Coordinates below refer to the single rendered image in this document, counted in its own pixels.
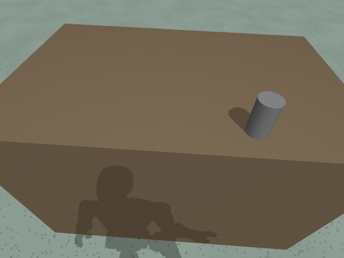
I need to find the can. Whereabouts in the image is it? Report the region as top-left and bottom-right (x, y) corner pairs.
(245, 91), (286, 140)

